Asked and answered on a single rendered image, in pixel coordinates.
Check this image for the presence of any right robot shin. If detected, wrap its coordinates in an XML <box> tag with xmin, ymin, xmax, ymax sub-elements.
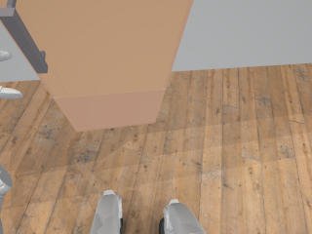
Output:
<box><xmin>164</xmin><ymin>199</ymin><xmax>179</xmax><ymax>234</ymax></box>

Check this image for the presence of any left robot hand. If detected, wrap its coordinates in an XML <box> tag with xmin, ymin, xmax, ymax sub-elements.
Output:
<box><xmin>0</xmin><ymin>50</ymin><xmax>23</xmax><ymax>99</ymax></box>

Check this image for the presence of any cupboard door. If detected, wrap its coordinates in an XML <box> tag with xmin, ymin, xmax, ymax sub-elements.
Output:
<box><xmin>0</xmin><ymin>0</ymin><xmax>189</xmax><ymax>98</ymax></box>

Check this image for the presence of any right robot thigh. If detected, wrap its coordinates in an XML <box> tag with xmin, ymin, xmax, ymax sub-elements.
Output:
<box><xmin>163</xmin><ymin>203</ymin><xmax>207</xmax><ymax>234</ymax></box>

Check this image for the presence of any robot left upper arm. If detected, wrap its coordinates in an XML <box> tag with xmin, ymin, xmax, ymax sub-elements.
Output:
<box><xmin>0</xmin><ymin>165</ymin><xmax>13</xmax><ymax>234</ymax></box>

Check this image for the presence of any handle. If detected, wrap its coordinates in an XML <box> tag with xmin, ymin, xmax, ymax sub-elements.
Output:
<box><xmin>0</xmin><ymin>0</ymin><xmax>48</xmax><ymax>74</ymax></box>

